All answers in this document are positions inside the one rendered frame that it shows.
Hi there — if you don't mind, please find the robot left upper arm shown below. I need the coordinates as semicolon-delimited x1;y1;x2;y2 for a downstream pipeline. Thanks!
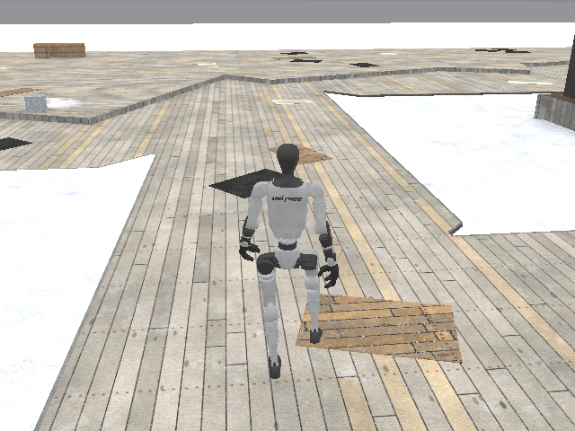
245;181;269;230

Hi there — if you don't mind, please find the robot left hand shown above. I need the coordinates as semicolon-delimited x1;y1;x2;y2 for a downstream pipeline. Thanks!
239;243;260;261

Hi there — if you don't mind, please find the robot right forearm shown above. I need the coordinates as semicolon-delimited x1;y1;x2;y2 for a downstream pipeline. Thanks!
319;221;338;267

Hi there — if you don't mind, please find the robot right hand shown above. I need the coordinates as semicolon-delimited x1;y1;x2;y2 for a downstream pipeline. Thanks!
318;264;339;288

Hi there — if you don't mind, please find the robot right upper arm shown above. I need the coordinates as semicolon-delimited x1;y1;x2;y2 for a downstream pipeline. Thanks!
306;182;327;234

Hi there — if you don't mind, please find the robot left foot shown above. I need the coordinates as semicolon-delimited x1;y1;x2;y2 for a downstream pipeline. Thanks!
269;355;281;379

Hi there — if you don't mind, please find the robot left thigh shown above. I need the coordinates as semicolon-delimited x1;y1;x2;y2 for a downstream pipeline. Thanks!
257;251;279;323

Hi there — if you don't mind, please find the robot left forearm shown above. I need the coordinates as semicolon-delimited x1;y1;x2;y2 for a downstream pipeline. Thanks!
240;216;255;247

